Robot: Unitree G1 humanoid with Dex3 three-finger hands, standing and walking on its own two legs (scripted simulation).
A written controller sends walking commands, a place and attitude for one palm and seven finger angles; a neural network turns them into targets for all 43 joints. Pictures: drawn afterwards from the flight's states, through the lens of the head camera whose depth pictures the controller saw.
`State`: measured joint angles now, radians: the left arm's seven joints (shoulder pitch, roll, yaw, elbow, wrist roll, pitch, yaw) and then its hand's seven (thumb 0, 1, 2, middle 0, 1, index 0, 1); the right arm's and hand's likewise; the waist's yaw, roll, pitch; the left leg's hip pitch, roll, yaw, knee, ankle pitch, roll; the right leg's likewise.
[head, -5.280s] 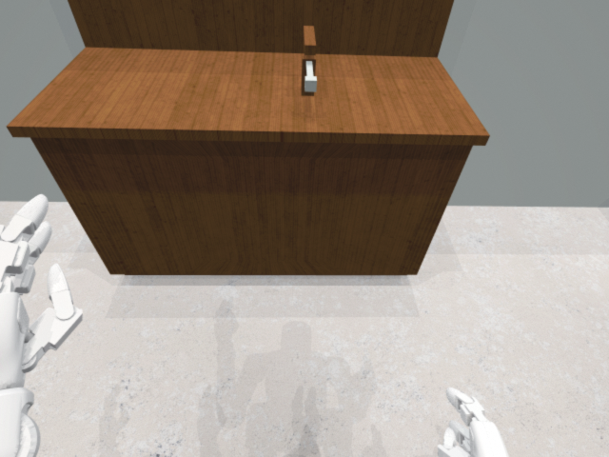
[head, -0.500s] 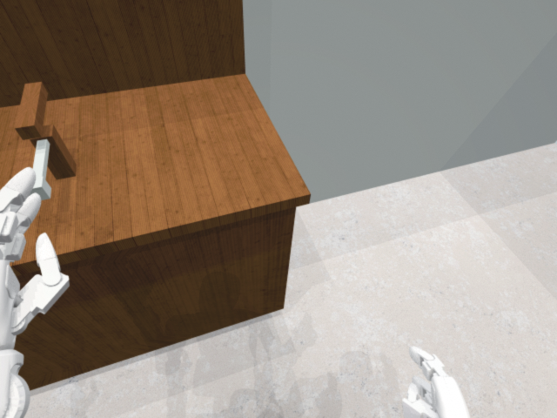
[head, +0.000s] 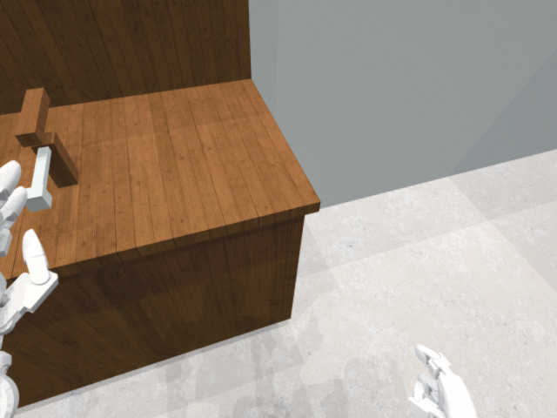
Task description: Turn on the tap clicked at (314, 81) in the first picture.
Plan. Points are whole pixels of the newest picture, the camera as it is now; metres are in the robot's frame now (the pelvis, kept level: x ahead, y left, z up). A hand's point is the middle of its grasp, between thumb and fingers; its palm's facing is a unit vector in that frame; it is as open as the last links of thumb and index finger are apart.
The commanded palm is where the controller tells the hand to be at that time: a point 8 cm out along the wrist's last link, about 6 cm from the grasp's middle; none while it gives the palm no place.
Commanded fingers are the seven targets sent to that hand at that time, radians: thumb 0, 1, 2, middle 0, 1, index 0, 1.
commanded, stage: shuffle to correct the standing spot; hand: left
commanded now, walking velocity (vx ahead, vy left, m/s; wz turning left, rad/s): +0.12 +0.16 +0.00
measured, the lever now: (37, 198) +0.39 +0.40 +0.08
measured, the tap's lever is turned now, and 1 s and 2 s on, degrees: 0 0 0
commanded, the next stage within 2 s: come to a stop and stand still in 0.22 s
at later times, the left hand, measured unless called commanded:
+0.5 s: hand (24, 248) +0.24 +0.28 +0.18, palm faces +0.39 -0.80 -0.46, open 7.4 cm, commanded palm +0.19 +0.32 +0.19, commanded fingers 0.00 0.90 0.90 -0.20 -0.30 -0.20 -0.30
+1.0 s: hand out of the picture +0.30 +0.35 +0.18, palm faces +0.40 -0.85 -0.33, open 7.5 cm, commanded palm +0.25 +0.38 +0.19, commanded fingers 0.00 0.90 0.90 -0.20 -0.30 -0.20 -0.30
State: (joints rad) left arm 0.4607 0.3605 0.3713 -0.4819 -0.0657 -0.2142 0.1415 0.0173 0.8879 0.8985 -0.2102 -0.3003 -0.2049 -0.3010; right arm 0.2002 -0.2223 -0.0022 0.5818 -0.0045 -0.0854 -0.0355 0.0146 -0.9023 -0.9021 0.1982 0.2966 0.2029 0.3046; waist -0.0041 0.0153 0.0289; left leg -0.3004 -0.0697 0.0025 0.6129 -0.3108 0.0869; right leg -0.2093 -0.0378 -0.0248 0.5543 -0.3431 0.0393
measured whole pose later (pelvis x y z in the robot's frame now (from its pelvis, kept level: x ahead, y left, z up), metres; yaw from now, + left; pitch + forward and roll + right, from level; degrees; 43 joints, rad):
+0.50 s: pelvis +0.03 +0.04 +0.00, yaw +0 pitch -2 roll -1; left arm 0.49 0.40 0.40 -0.53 -0.08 -0.21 0.12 0.01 0.89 0.90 -0.21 -0.30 -0.21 -0.30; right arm 0.16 -0.23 0.00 0.59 0.00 -0.04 -0.01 0.01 -0.90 -0.90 0.20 0.30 0.20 0.30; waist 0.02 0.05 0.12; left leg -0.44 -0.07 0.02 1.09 -0.39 0.00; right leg -0.30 0.00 -0.21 0.59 -0.25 -0.10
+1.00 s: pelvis +0.08 +0.10 +0.02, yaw -2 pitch -1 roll -1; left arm 0.45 0.34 0.33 -0.53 -0.07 -0.09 0.16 0.02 0.89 0.90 -0.21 -0.30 -0.20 -0.30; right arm 0.17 -0.17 0.05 0.60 0.00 -0.08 -0.06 0.01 -0.90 -0.90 0.20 0.30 0.20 0.30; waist 0.04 0.00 0.05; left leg -0.23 0.04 0.03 0.45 -0.19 0.00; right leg -0.16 -0.04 -0.13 0.37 -0.18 0.02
